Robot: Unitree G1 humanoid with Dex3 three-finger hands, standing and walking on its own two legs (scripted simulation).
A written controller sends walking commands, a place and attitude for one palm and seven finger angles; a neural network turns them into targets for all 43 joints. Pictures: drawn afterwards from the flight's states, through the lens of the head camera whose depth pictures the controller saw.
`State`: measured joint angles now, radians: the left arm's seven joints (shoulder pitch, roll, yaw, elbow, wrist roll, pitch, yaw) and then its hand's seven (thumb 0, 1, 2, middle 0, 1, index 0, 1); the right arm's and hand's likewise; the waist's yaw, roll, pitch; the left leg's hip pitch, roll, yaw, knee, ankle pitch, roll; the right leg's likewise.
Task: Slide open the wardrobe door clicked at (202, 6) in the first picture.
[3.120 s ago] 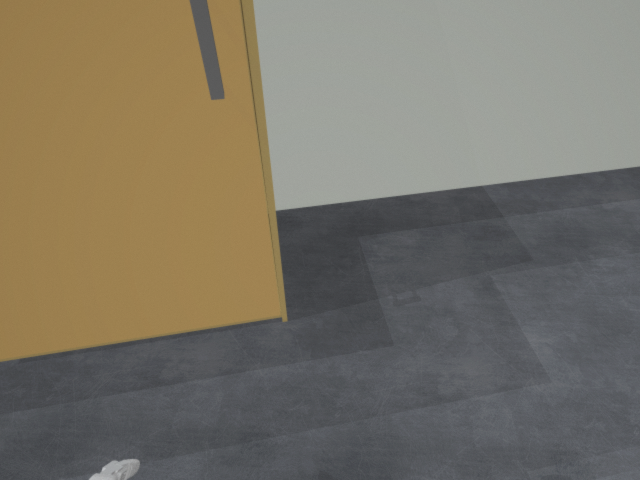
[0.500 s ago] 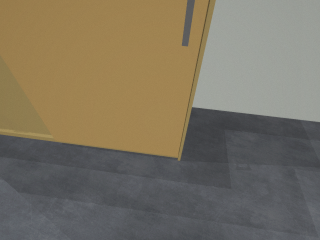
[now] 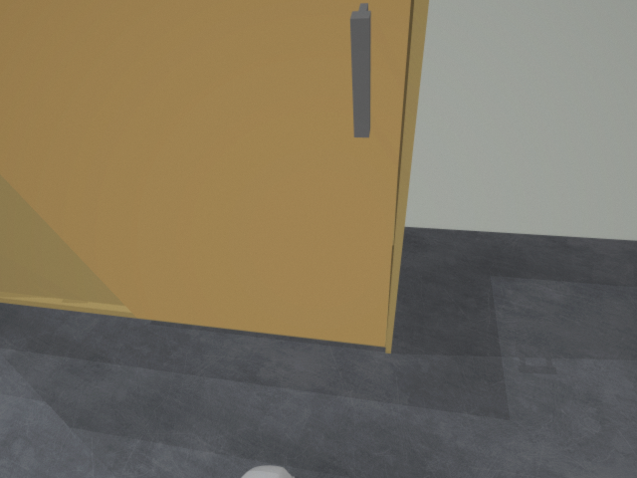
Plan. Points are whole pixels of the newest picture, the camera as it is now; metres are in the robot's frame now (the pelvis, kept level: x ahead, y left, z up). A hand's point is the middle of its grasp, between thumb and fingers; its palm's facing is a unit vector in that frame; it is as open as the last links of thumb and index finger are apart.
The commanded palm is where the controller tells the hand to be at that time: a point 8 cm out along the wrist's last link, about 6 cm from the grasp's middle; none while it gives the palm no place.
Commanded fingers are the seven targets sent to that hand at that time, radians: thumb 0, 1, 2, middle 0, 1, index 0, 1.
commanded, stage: take the last steps up to it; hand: right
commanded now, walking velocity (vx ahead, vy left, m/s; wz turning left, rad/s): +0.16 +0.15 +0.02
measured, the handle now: (362, 73) +0.59 -0.04 +0.21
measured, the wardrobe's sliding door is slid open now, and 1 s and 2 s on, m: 0.00 0.00 0.00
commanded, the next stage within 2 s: come to a stop and stand still in 0.02 s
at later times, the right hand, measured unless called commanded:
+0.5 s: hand (411, 449) +0.20 -0.10 -0.17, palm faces +0.04 +0.97 -0.22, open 7.3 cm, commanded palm none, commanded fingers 0.00 -0.90 -0.90 0.20 0.30 0.20 0.30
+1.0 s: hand out of the picture +0.00 -0.19 -0.18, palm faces +0.14 +0.97 -0.18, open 7.3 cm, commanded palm none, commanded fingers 0.00 -0.90 -0.90 0.20 0.30 0.20 0.30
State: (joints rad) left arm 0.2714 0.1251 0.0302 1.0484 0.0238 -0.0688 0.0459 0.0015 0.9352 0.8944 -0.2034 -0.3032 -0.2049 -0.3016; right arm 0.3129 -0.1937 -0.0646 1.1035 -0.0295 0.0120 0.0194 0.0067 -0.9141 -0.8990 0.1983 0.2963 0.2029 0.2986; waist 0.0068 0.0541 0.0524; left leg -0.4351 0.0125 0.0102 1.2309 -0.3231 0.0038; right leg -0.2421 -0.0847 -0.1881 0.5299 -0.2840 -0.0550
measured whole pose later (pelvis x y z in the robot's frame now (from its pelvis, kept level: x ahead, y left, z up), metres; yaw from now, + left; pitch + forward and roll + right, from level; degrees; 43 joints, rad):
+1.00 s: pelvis +0.03 +0.01 +0.01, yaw -3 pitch +0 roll +2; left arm 0.35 0.13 0.01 1.05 0.02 0.01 0.02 0.01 0.91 0.89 -0.20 -0.30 -0.20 -0.30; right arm 0.34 -0.24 -0.08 1.06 -0.03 0.05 0.01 0.00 -0.91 -0.90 0.20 0.30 0.20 0.30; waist -0.02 0.05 -0.03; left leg -0.50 -0.01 -0.03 1.03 -0.25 -0.05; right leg -0.14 -0.02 -0.04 0.36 -0.23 -0.03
